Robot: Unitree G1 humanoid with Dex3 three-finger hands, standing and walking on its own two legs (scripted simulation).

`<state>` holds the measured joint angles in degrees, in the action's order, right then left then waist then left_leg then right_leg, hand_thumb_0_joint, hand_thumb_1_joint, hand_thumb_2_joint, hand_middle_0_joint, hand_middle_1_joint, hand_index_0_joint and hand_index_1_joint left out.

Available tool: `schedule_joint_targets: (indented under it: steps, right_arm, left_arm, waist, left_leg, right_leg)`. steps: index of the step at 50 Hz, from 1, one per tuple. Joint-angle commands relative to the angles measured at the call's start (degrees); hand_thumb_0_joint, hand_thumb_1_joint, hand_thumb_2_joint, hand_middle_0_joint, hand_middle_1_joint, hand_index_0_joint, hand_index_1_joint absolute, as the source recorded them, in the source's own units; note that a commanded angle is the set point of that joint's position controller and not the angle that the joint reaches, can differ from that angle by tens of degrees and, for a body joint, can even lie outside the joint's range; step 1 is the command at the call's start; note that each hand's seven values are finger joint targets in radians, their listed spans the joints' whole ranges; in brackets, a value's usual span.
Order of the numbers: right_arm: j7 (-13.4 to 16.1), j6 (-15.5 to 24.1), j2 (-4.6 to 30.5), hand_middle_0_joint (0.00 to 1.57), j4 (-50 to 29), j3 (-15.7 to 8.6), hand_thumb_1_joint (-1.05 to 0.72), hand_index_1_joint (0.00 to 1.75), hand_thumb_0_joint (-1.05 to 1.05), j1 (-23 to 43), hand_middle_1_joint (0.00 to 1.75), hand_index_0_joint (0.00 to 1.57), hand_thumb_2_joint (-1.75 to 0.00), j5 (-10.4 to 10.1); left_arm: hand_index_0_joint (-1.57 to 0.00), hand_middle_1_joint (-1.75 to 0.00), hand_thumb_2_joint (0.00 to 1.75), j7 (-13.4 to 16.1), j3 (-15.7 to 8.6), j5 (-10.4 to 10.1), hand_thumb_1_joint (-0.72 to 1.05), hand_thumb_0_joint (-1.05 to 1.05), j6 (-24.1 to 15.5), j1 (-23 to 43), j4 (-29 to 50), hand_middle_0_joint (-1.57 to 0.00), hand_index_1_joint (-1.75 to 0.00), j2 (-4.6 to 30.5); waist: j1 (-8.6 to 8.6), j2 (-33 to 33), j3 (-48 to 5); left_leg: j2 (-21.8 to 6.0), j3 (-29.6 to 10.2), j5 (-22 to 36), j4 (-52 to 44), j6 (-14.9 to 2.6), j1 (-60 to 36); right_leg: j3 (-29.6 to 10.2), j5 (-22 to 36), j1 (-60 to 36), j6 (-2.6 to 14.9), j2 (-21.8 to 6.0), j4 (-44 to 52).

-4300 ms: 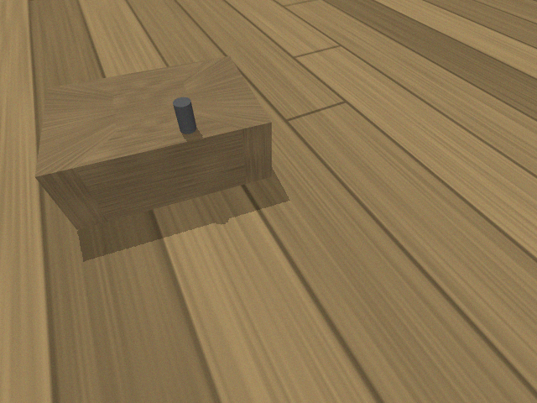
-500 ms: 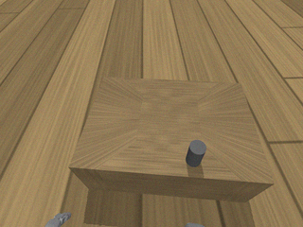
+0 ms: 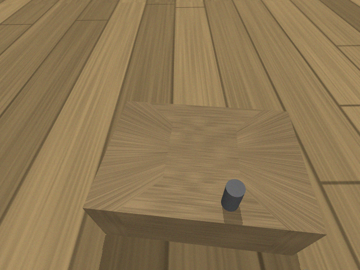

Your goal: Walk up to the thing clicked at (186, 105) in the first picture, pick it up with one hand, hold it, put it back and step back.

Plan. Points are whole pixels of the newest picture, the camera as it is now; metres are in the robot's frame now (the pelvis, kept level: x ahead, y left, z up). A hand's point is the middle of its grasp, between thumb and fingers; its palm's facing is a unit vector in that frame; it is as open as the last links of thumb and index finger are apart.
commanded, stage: walk up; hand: right
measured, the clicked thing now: (232, 195) +0.45 -0.17 -0.35
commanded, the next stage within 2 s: stand in 0.60 s
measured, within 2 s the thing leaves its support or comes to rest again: neither
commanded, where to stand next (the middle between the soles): +0.05 +0.00 m, yaw -2 degrees
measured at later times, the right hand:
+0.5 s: hand out of the picture +0.08 -0.26 -0.16, palm faces -0.01 +0.95 -0.32, open 7.3 cm
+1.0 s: hand out of the picture +0.08 -0.26 -0.16, palm faces -0.02 +0.94 -0.33, open 7.3 cm
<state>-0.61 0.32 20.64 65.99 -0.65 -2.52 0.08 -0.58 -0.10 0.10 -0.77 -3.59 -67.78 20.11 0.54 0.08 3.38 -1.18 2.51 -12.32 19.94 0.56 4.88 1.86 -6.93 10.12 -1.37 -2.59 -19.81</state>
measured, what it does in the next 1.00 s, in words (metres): stands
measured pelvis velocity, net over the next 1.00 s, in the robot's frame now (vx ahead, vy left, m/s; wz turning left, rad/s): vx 0.01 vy -0.01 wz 0.01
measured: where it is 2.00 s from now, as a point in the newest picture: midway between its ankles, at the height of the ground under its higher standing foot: outside the picture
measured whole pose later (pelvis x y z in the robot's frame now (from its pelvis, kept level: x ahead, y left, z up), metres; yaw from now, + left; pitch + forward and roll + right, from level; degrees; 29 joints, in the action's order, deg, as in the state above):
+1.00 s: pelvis +0.01 -0.01 +0.00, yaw +0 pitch -2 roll +0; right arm -0.5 0.5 19.7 66.0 -0.3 -6.1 0.6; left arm -0.6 0.4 0.4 -0.6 -5.3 -65.3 20.2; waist -0.4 -0.1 2.7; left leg -2.0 1.9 -11.8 17.6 1.6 3.5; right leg 2.6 -7.5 9.3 -0.4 -1.8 -19.1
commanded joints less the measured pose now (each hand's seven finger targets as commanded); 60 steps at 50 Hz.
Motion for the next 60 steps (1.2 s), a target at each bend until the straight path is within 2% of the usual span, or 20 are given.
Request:
schedule_joint_targets:
  steps: [1,10,18,22,28,30,33,39,43,45,50,54,57,60]
  right_arm:
    - [0.53,0.7,12.05,0.2,-2.95,-2.35,-0.9,0.3,0.0,2.19,0.3,0.2,-0.9,0.12]
    - [0.55,0.68,11.44,0.2,-2.84,-2.29,-0.9,0.3,0.0,1.71,0.3,0.2,-0.9,0.19]
    - [0.63,0.73,11.22,0.2,-3.2,-2.27,-0.9,0.3,0.0,1.19,0.3,0.2,-0.9,0.22]
    - [0.68,0.71,11.24,0.2,-3.37,-2.29,-0.9,0.3,0.0,0.44,0.3,0.2,-0.9,0.33]
    - [0.62,0.72,11.06,0.2,-3.6,-2.27,-0.9,0.3,0.0,-0.34,0.3,0.2,-0.9,0.35]
    - [0.67,0.87,10.53,0.2,-3.65,-2.21,-0.9,0.3,0.0,-0.77,0.3,0.2,-0.9,0.67]
    - [0.74,1.2,11.66,0.2,-3.56,-2.35,-0.9,0.3,0.0,-0.22,0.3,0.2,-0.9,0.67]
    - [0.72,1.24,11.62,0.2,-3.46,-2.25,-0.9,0.3,0.0,-0.8,0.3,0.2,-0.9,0.68]
    - [0.77,1.3,11.3,0.2,-3.63,-2.07,-0.9,0.3,0.0,-1.02,0.3,0.2,-0.9,0.59]
    - [0.71,1.29,11.03,0.2,-3.45,-1.9,-0.9,0.3,0.0,-1.06,0.3,0.2,-0.9,0.58]
    - [0.77,1.29,11.44,0.2,-3.58,-2.0,-0.9,0.3,0.0,-1.37,0.3,0.2,-0.9,0.62]
    - [0.69,1.19,11.37,0.2,-3.46,-1.99,-0.9,0.3,0.0,-1.31,0.3,0.2,-0.9,0.56]
    - [0.71,1.06,11.41,0.2,-3.68,-1.95,-0.9,0.3,0.0,-1.22,0.3,0.2,-0.9,0.49]
    - [0.73,1.08,11.41,0.2,-3.69,-1.87,-0.9,0.3,0.0,-1.96,0.3,0.2,-0.9,0.7]
  left_arm:
    - [-0.2,-0.3,0.9,0.73,-2.27,0.24,0.9,0.0,-1.33,3.55,3.45,-0.2,-0.3,12.15]
    - [-0.2,-0.3,0.9,0.79,-2.76,0.41,0.9,0.0,-1.28,3.01,3.63,-0.2,-0.3,12.12]
    - [-0.2,-0.3,0.9,0.89,-2.96,0.35,0.9,0.0,-1.17,2.46,4.27,-0.2,-0.3,11.72]
    - [-0.2,-0.3,0.9,0.9,-3.11,0.55,0.9,0.0,-1.05,3.35,4.72,-0.2,-0.3,11.91]
    - [-0.2,-0.3,0.9,0.79,-3.2,0.5,0.9,0.0,-1.0,3.11,5.09,-0.2,-0.3,11.84]
    - [-0.2,-0.3,0.9,0.93,-2.65,0.3,0.9,0.0,-0.93,2.71,5.15,-0.2,-0.3,12.33]
    - [-0.2,-0.3,0.9,0.86,-2.3,0.31,0.9,0.0,-0.96,2.35,5.41,-0.2,-0.3,11.66]
    - [-0.2,-0.3,0.9,0.84,-1.93,0.3,0.9,0.0,-1.05,2.1,5.93,-0.2,-0.3,11.77]
    - [-0.2,-0.3,0.9,0.78,-2.02,0.31,0.9,0.0,-0.97,1.91,5.89,-0.2,-0.3,12.37]
    - [-0.2,-0.3,0.9,0.73,-1.96,0.28,0.9,0.0,-0.98,1.45,5.76,-0.2,-0.3,12.49]
    - [-0.2,-0.3,0.9,0.8,-1.79,0.35,0.9,0.0,-1.05,1.4,6.04,-0.2,-0.3,12.47]
    - [-0.2,-0.3,0.9,0.85,-1.68,0.14,0.9,0.0,-1.16,0.78,5.81,-0.2,-0.3,12.35]
    - [-0.2,-0.3,0.9,0.86,-1.69,0.32,0.9,0.0,-1.14,0.74,5.75,-0.2,-0.3,12.62]
    - [-0.2,-0.3,0.9,0.95,-1.91,0.27,0.9,0.0,-1.13,1.07,5.94,-0.2,-0.3,12.98]
  waist:
    - [-0.41,-0.3,-5.4]
    - [-0.3,-0.58,-5.34]
    - [-0.04,0.02,-6.1]
    - [-0.45,-0.44,-5.42]
    - [-0.29,-0.33,-4.6]
    - [-0.74,-1.29,-5.83]
    - [-0.54,0.68,-5.47]
    - [-0.73,1.31,-4.9]
    - [-0.79,0.94,-5.24]
    - [-0.5,0.19,-3.89]
    - [-0.9,0.1,-5.04]
    - [-0.53,-0.01,-5.29]
    - [-0.77,-0.35,-4.66]
    - [-0.93,0.28,-5.67]
  left_leg:
    - [-6.34,-5.33,4.92,-4.77,-1.65,0.47]
    - [-6.15,-5.39,5.49,-5.0,-1.34,0.59]
    - [-6.42,-5.38,6.85,-5.01,-1.38,0.63]
    - [-6.22,-5.38,6.02,-5.0,-1.37,1.9]
    - [-5.98,-5.45,4.46,-5.08,-1.42,2.32]
    - [-7.09,-6.2,5.17,-6.31,-1.21,2.02]
    - [-7.03,-6.11,6.61,-6.11,-1.07,1.98]
    - [-6.89,-5.64,6.17,-6.11,-0.91,2.45]
    - [-6.94,-5.68,6.09,-6.49,-0.81,2.03]
    - [-6.73,-5.76,5.03,-6.63,-0.66,2.6]
    - [-6.99,-5.56,6.71,-5.76,-0.73,0.79]
    - [-7.05,-5.64,8.2,-5.84,-0.73,1.01]
    - [-6.85,-5.44,5.74,-5.53,-0.8,1.09]
    - [-6.97,-5.32,6.6,-5.64,-0.76,0.69]
  right_leg:
    - [-5.58,4.19,-2.48,1.64,-5.95,3.91]
    - [-5.77,3.65,-3.08,1.66,-5.89,4.14]
    - [-5.15,5.56,-4.25,1.67,-5.67,3.25]
    - [-5.3,5.21,-4.23,1.77,-5.61,3.32]
    - [-5.68,2.09,-3.61,1.74,-5.27,3.66]
    - [-5.17,0.0,-4.33,2.1,-5.29,3.32]
    - [-5.53,2.52,-4.83,2.15,-5.48,3.25]
    - [-5.66,3.44,-4.94,2.15,-5.64,3.64]
    - [-5.5,3.61,-5.11,2.36,-5.64,3.23]
    - [-5.42,1.33,-4.24,2.17,-5.34,3.67]
    - [-5.61,3.76,-3.58,2.37,-5.59,3.33]
    - [-5.24,5.31,-4.83,2.38,-5.5,3.31]
    - [-5.52,3.09,-4.22,2.26,-5.56,3.92]
    - [-5.76,5.19,-4.65,2.58,-5.81,3.4]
